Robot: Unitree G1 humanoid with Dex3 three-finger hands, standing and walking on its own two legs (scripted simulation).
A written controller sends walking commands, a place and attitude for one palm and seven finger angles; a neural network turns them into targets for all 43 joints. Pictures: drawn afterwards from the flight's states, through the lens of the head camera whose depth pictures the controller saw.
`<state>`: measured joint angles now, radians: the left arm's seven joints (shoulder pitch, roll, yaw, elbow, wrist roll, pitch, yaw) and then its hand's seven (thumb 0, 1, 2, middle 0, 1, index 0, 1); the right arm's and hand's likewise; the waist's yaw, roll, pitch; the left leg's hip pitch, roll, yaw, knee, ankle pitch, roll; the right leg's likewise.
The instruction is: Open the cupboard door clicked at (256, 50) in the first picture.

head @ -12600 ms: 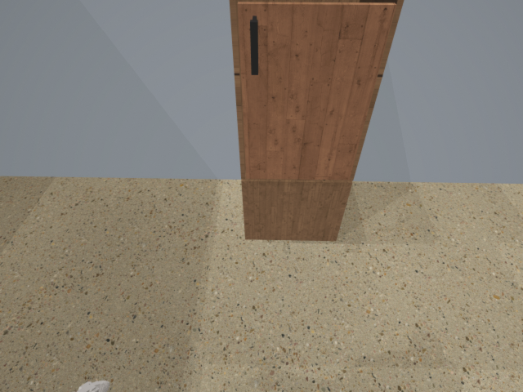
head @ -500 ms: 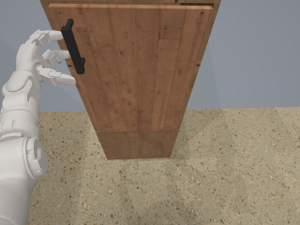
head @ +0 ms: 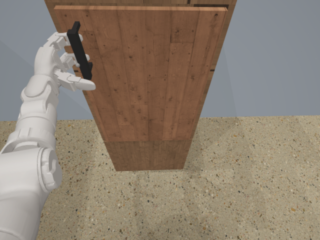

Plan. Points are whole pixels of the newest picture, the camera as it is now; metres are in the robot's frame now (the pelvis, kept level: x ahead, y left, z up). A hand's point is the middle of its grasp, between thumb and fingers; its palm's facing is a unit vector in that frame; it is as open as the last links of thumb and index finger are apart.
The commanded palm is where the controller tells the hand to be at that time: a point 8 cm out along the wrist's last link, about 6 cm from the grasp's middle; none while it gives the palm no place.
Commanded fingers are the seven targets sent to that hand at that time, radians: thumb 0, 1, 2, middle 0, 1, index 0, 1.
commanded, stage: slide the fingers in behind the handle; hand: left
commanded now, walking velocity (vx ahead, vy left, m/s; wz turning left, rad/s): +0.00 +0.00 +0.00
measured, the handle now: (82, 52) +0.54 +0.17 +0.17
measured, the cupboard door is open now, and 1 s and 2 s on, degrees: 0 0 6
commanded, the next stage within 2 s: close the thumb around the handle in 0.74 s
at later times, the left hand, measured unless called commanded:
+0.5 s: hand (89, 64) +0.49 +0.15 +0.17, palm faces -0.01 -1.00 +0.00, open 13.9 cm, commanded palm +0.47 +0.20 +0.17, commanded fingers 0.00 -0.50 0.30 -0.30 -1.20 -0.30 -1.20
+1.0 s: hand (85, 67) +0.48 +0.15 +0.17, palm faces -0.01 -1.00 +0.01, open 13.3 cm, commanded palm +0.46 +0.20 +0.17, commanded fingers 0.00 0.00 0.52 -0.34 -1.25 -0.34 -1.25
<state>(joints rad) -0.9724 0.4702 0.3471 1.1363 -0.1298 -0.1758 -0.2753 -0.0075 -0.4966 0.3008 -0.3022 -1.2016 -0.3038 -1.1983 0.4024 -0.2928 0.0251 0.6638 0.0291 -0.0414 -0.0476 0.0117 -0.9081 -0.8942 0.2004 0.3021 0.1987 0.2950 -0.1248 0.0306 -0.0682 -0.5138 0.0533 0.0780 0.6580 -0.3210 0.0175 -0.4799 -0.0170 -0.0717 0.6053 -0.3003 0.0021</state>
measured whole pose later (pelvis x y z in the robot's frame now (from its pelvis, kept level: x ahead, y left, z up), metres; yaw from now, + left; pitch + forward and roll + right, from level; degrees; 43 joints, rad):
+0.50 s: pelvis +0.00 -0.01 +0.00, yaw +0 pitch +9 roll -1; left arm -0.99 0.43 0.33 1.14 -0.11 -0.18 -0.20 -0.01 -0.50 0.30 -0.30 -1.20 -0.30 -1.20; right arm 0.38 -0.28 0.03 0.67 0.03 -0.05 -0.04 0.01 -0.91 -0.89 0.20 0.30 0.20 0.29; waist -0.12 0.03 -0.05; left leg -0.49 0.06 0.07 0.64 -0.31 0.01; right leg -0.47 -0.01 -0.07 0.61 -0.30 -0.01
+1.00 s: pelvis +0.00 -0.01 +0.00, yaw +0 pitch +8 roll -1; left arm -0.94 0.41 0.32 1.11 -0.12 -0.18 -0.20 -0.01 -0.39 0.35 -0.31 -1.21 -0.31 -1.21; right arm 0.38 -0.28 0.02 0.67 0.03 -0.05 -0.04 0.01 -0.91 -0.89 0.20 0.30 0.20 0.29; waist -0.11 0.04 -0.06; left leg -0.47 0.05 0.08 0.63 -0.31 0.01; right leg -0.44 -0.01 -0.07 0.60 -0.30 -0.01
